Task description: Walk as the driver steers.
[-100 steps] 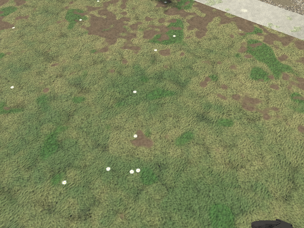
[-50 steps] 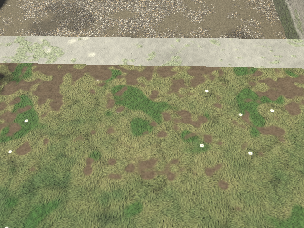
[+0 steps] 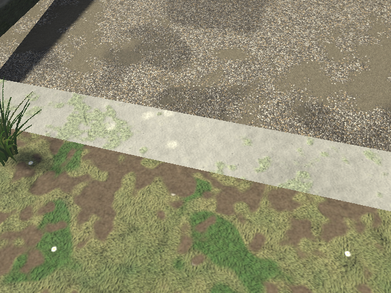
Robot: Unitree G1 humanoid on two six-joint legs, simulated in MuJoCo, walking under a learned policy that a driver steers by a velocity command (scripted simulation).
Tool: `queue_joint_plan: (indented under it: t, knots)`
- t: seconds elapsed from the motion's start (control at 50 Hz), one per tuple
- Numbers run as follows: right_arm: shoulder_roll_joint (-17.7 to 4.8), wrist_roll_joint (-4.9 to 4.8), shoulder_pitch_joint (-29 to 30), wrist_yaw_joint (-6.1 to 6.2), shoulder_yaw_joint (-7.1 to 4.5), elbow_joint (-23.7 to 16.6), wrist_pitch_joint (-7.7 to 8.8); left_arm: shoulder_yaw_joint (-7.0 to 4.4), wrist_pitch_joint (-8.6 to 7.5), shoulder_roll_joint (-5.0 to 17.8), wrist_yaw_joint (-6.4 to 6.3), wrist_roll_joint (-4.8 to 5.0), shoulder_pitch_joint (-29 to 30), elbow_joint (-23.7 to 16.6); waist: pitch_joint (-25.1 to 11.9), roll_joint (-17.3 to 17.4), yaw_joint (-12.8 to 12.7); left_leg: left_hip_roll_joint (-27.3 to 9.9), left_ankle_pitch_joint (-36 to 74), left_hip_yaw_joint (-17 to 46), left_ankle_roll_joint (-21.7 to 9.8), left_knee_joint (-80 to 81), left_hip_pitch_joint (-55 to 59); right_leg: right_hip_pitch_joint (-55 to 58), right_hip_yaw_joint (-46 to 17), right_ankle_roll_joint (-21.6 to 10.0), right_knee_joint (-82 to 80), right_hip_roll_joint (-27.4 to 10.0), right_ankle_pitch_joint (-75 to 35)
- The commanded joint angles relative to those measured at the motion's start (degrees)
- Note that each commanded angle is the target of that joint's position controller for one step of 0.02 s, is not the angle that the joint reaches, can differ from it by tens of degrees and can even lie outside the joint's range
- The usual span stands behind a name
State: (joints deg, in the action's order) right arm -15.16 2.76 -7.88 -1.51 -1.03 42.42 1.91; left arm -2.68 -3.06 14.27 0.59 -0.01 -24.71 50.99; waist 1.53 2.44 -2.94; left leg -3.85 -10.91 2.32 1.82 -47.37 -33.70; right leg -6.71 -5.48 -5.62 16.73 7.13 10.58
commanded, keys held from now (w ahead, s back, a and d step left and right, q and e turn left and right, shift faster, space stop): w+e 0.78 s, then w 0.02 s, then w+q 0.20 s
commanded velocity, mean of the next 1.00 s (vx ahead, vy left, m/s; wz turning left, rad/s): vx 0.50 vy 0.00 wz -0.47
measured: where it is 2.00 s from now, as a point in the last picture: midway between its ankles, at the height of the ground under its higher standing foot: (287, 186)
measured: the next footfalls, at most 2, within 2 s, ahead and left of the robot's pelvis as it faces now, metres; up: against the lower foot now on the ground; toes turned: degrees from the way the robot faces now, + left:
left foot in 0.20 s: +0.27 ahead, +0.12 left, +0.00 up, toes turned -9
right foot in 0.72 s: +0.46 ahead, -0.17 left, +0.00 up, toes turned -29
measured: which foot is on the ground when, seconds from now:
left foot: up 0.00-0.18, down 0.20-0.74, up 0.76-1.00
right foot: down 0.00-0.22, up 0.24-0.70, down 0.72-1.00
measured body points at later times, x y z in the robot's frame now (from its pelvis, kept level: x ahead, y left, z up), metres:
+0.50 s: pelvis +0.25 +0.03 +0.00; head +0.28 +0.03 +0.45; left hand +0.47 +0.24 -0.12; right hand +0.20 -0.25 -0.12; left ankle +0.23 +0.13 -0.75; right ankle +0.29 -0.13 -0.67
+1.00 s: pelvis +0.48 -0.13 +0.00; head +0.49 -0.15 +0.45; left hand +0.65 +0.09 -0.13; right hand +0.44 -0.40 -0.13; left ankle +0.64 -0.02 -0.67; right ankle +0.43 -0.15 -0.75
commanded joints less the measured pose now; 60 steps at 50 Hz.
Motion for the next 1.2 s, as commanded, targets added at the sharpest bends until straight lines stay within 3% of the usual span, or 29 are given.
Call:
queue_joint_plan:
  t: [0.02,0.1,0.14,0.18,0.2,0.22,0.24,0.26,0.28,0.32,0.42,0.54,0.62,0.66,0.68,0.7,0.72,0.74,0.76,0.78,0.8,0.82,0.86,0.9,0.98,1.04,1.12,1.16,1.2]
  knots:
    - [-3.36,-0.54,6.46,0.0,-0.31,-5.45,0.62,-2.46,-0.73,9.13,-0.27,0.03,-1.39,-2.75,0.79,-6.57,-0.24,1.69,6.27,-2.17,1.07,6.5,-0.18,-1.24,-12.74,-7.23,-5.44,-12.97,-13.78]
    - [-3.85,-1.27,10.95,0.27,-0.11,-7.39,1.29,-2.9,-0.3,9.75,-0.68,-0.66,-3.81,-2.38,0.08,-6.78,-1.57,3.58,6.3,-1.63,0.33,12.01,2.49,2.11,-15.08,-6.14,-0.51,-13.91,-20.59]
    - [-4.93,-1.38,8.29,0.59,-0.46,-7.03,1.77,-3.24,-0.05,10.46,-1.04,-0.88,-1.87,-3.07,-0.48,-7.27,0.44,4.46,3.46,-0.94,-0.8,15.96,8.94,1.06,-16.83,-4.48,2.46,-14.21,-21.39]
    - [-6.92,-1.22,-1.2,1.56,-1.44,-4.13,2.6,-3.43,-0.25,10.98,-0.82,-0.52,0.72,-3.77,-4.11,-5.28,5.25,5.52,2.62,-1.16,-2.86,21.95,24.26,-3.0,-15.86,-2.15,11.79,-11.05,-24.23]
    - [-10.58,-0.26,-8.56,2.52,-2.54,-3.09,3.31,-2.92,-0.79,8.99,-0.34,0.16,1.1,-4.71,-9.8,-0.32,8.44,-2.61,-2.84,6.45,-5.46,24.13,35.9,-8.1,-12.2,-0.53,24.13,-7.5,-17.89]
    - [-15.28,0.84,-14.21,3.36,-3.72,-3.31,2.87,-1.8,-1.01,3.99,-0.38,1.74,-1.39,-6.66,-16.87,9.08,9.3,-17.51,-13.3,25.3,-9.34,27.72,49.86,-21.52,-3.87,1.46,39.66,-0.79,7.44]
    - [-15.42,0.04,-12.6,3.21,-4.21,-2.63,1.78,-2.11,-0.34,6.63,-0.66,0.25,-4.08,-7.08,-16.33,13.11,6.09,-22.24,-17.71,40.22,-13.33,31.79,47.13,-29.4,-0.53,1.36,47.52,-0.84,20.98]
    - [-9.82,-0.41,-9.12,2.9,-3.16,-3.4,1.43,-2.46,0.56,8.27,-0.72,-1.06,-2.12,-5.51,-8.47,4.24,4.81,-19.79,-20.98,34.32,-13.04,32.18,40.13,-31.09,-1.2,1.11,51.18,-5.11,16.46]
    - [-6.24,-0.81,-6.56,2.6,-2.32,-3.53,1.61,-2.34,0.79,7.38,-0.02,-1.44,1.23,-5.54,-3.28,0.4,4.56,-16.46,-15.92,25.92,-12.12,33.62,33.88,-30.36,-0.55,1.52,50.27,-6.61,12.39]
    - [-4.51,-0.81,-6.01,2.54,-1.76,-2.52,2.34,-2.33,1.73,6.13,0.98,-2.18,3.56,-6.08,-0.13,3.44,3.22,-12.29,-3.07,14.48,-10.34,35.79,28.22,-28.32,0.77,2.42,47.67,-9.02,9.46]
    - [-5.5,-1.8,-9.62,1.89,-2.5,0.15,4.18,-1.81,3.14,4.69,2.7,-2.22,9.89,-8.93,-0.43,2.92,2.77,-11.5,13.1,3.27,-11.08,37.93,29.23,-32.42,2.02,3.68,46.62,-10.19,2.31]
    - [-6.17,-1.68,-12.42,1.77,-2.94,2.74,3.86,-0.22,2.7,2.72,4.19,-1.91,21.79,-13.28,2.25,2.62,4.73,-9.28,17.86,-7.84,-9.57,38.47,29.15,-30.59,6.65,3.69,29.47,-10.49,-9.11]
    - [-8.15,-1.66,-15.82,2.24,-3.53,4.79,3.08,0.01,2.73,3.46,4.48,-2.32,26.82,-15.63,3.38,2.48,5.88,-11.26,23.75,-11.04,-8.39,35.88,34.04,-27.14,10.78,0.92,21.25,-9.18,-4.77]
    - [-9.6,-1.59,-16.68,2.59,-3.77,5.69,2.28,-0.34,2.76,4.22,3.95,-2.71,25.73,-15.74,1.77,3.23,4.88,-11.7,39.79,-13.5,-7.6,29.06,37.13,-22.66,13.05,-1.3,18.96,-6.13,1.23]
    - [-10.54,-1.55,-17.06,2.78,-3.92,6.04,1.78,-0.76,2.63,4.95,3.56,-2.9,22.59,-15.01,-0.59,3.7,3.37,-11.76,48.01,-14.57,-7.35,22.41,38.11,-18.3,13.79,-2.66,17.92,-3.91,4.05]
    - [-11.06,-1.71,-17.06,2.9,-3.92,6.06,1.25,-1.49,2.17,6.08,3.04,-3.13,15.87,-13.1,-4.69,3.02,0.41,-11.41,49.99,-15.69,-6.88,12.19,36.38,-9.89,13.76,-4.3,15.21,-1.6,4.43]
    - [-10.8,-1.61,-16.47,2.89,-3.69,5.17,1.02,-2.82,1.77,8.63,2.14,-3.63,5.64,-9.79,-10.49,-0.11,-4.14,-10.12,40.31,-16.57,-5.24,-2.36,27.88,4.58,9.54,-6.55,12.15,-2.78,4.18]
    - [-4.47,-2.02,-18.54,1.77,-2.16,1.4,1.28,-4.52,1.88,15.16,1.19,-3.32,2.37,-9.71,-17.61,-12.47,-2.72,-4.3,0.01,-16.36,-2.14,-22.11,5.71,23.63,-15.78,-12.59,10.1,-20.33,11.03]
    - [-6.87,-1.57,-14.22,1.36,-2.85,-1.58,1.52,-5.2,2.5,17.83,0.76,-1.0,0.7,-11.07,-21.97,-13.55,-3.88,4.42,-21.72,-6.59,-0.34,-33.77,-6.13,27.84,-39.51,-17.9,0.95,-28.53,3.43]
    - [-8.25,-1.32,-7.85,1.24,-3.19,-2.75,1.67,-4.86,2.91,15.98,0.18,-0.47,1.56,-9.53,-13.57,-6.16,-4.13,0.64,-15.57,-1.29,-1.09,-33.7,-11.91,24.09,-28.79,-15.93,0.95,-25.45,-2.81]
    - [-6.65,-1.85,-8.35,1.09,-2.44,-2.31,2.14,-3.81,2.73,12.22,-0.26,-0.2,4.96,-8.85,-7.01,-4.8,-1.19,-1.63,-10.43,-1.77,-1.39,-29.02,-10.25,15.56,-20.54,-13.94,0.86,-23.35,-9.86]
    - [-5.82,-1.69,-10.41,1.05,-2.23,-0.66,2.01,-2.74,2.25,8.86,-0.44,-0.38,8.06,-8.79,-4.05,-2.43,1.94,-3.48,-8.6,-1.7,-1.56,-23.37,-5.55,8.6,-14.42,-10.83,-0.21,-20.17,-15.43]
    - [-4.65,-0.3,-15.55,0.67,-1.89,2.12,-0.04,-1.51,0.92,5.93,-0.42,-0.4,10.91,-8.67,-3.64,-3.65,5.31,-4.45,-7.64,-1.97,-1.06,-18.66,3.3,0.33,-7.24,-8.56,-2.72,-16.96,-21.04]
    - [-4.16,-0.58,-15.72,0.14,-2.05,2.93,-1.02,-1.5,-0.24,6.42,-0.22,-0.33,8.77,-7.04,-2.98,-4.01,5.38,-4.0,-5.6,-2.81,-1.09,-17.01,4.1,-1.67,-4.78,-8.3,-5.02,-16.13,-22.13]
    - [-4.21,-1.11,-7.45,-0.08,-2.39,1.21,-1.39,-1.6,-0.87,7.31,-0.41,-0.41,4.37,-4.4,2.28,-4.19,2.66,-4.43,2.9,-1.81,-1.72,-11.77,-5.51,0.78,-1.29,-6.49,-9.07,-16.11,-18.12]
    - [-3.21,-1.33,-3.86,-0.15,-2.41,0.32,-1.19,-1.11,-1.53,6.8,-0.86,-0.54,2.19,-3.06,3.04,-4.26,1.44,-1.23,7.5,0.9,-2.3,-6.32,-8.09,4.36,2.73,-4.5,-8.55,-16.54,-22.34]
    - [-2.13,-0.68,-1.42,0.17,-1.9,-0.14,-1.17,-0.04,-1.75,5.42,-2.03,-0.34,1.91,-2.43,4.22,-5.19,1.31,1.17,12.8,-2.43,-3.54,2.32,-6.89,7.57,8.1,-1.57,-6.31,-16.97,-34.16]
    - [-0.57,-0.8,2.22,0.4,-1.12,-1.49,-1.32,0.53,-1.26,4.72,-2.86,-0.87,-0.61,-1.2,4.49,-4.82,-0.07,2.59,12.18,-6.88,-4.98,6.11,-4.33,9.4,9.95,-1.12,-4.01,-17.49,-41.36]
    - [-0.34,-0.69,0.75,0.73,-0.99,-1.74,-1.21,0.46,-0.71,6.51,-3.66,-1.03,-0.73,-0.73,3.3,-5.67,0.86,5.32,6.57,-9.49,-6.75,8.66,-0.15,11.81,11.77,-0.33,1.74,-18.06,-55.08]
